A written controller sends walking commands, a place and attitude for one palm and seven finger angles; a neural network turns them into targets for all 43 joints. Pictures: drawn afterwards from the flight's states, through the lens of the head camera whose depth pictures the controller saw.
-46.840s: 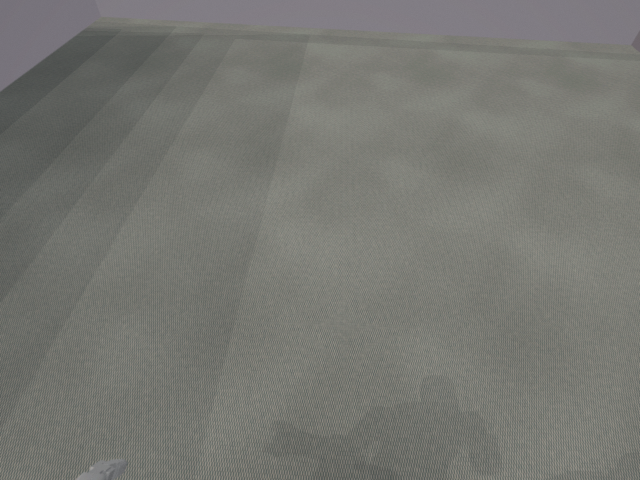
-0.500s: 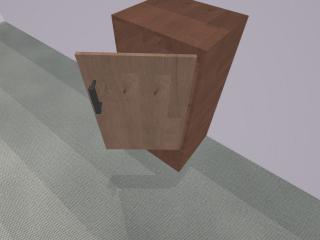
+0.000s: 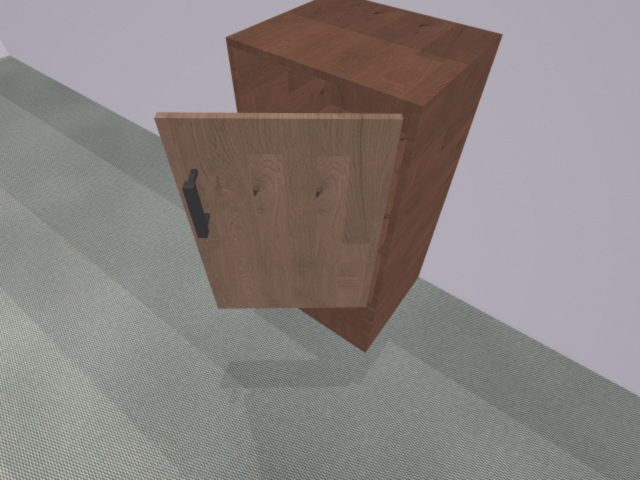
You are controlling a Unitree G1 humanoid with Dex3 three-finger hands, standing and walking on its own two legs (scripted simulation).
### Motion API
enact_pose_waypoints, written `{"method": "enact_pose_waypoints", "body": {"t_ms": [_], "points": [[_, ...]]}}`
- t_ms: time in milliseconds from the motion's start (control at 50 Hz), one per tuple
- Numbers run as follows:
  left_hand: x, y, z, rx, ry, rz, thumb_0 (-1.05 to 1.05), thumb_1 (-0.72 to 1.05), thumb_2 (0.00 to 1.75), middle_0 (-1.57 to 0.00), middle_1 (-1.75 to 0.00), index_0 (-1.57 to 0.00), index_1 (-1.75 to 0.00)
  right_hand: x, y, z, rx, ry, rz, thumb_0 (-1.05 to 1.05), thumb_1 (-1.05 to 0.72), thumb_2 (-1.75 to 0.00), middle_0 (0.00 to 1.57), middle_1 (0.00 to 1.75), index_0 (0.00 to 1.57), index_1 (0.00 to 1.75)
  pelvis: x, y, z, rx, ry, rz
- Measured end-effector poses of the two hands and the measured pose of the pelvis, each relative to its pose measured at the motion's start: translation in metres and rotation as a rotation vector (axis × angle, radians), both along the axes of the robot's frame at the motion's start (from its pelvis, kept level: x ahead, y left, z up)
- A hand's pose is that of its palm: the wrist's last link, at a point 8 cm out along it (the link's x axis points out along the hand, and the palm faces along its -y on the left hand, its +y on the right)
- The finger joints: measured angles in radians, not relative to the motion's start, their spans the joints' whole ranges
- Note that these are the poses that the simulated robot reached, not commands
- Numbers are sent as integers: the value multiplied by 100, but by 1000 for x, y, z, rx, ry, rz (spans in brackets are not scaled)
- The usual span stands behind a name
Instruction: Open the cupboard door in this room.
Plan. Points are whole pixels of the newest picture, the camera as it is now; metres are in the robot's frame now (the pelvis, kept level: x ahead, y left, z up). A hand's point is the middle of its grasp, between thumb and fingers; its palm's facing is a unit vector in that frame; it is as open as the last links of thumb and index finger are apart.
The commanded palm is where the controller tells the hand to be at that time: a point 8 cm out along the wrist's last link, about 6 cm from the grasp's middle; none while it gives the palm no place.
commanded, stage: look again from close up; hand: left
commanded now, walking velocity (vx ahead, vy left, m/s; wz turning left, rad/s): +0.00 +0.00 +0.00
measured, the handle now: (198, 204) +0.59 +0.27 -0.04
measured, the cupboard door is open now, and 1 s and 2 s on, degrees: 38 38 38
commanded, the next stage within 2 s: shuffle to correct the standing spot in 0.10 s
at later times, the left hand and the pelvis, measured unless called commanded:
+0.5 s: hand out of the picture -0.01 +0.20 -0.19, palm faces +0.08 -0.98 -0.17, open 7.4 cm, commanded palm none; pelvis +0.03 +0.02 -0.01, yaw +2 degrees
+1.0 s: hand (196, 472) +0.17 +0.19 -0.17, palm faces +0.04 -0.97 -0.22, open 7.3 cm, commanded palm none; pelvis +0.08 +0.01 -0.01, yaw +3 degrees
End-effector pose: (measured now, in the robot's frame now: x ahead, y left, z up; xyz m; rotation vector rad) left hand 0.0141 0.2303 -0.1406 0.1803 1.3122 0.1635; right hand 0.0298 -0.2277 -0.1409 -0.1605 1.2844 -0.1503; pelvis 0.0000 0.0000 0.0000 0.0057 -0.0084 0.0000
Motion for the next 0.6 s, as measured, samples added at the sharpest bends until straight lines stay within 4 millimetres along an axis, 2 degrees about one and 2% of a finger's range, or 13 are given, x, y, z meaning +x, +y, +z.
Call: {"method": "enact_pose_waypoints", "body": {"t_ms": [140,340,440,520,560,600], "points": [[5,4,0,-9,-3,-13,0,91,90,-20,-30,-20,-30,10,3,5,-4,-19,10,0,-91,-90,20,29,20,29,0,3,2,1,7,-7],[-10,2,-5,-34,44,6,0,91,90,-20,-30,-20,-30,3,3,3,-4,27,20,0,-91,-90,20,29,20,29,3,5,0,0,12,6],[-23,7,-12,-46,75,64,0,91,90,-20,-30,-20,-30,7,3,-2,-19,77,41,0,-91,-90,20,29,20,29,17,12,-7,-16,17,35],[-34,18,-20,-61,144,90,0,91,90,-20,-30,-20,-30,27,13,2,-44,65,50,0,-91,-90,20,29,20,29,34,25,-11,1,11,27],[-32,23,-19,-64,185,80,0,91,90,-20,-30,-20,-30,33,19,5,-52,31,40,0,-91,-90,20,29,20,29,40,30,-9,-5,11,16],[-19,29,-14,-62,188,67,0,91,90,-20,-30,-20,-30,33,25,10,-52,24,25,0,-91,-90,20,29,20,29,46,34,-4,-12,10,16]]}}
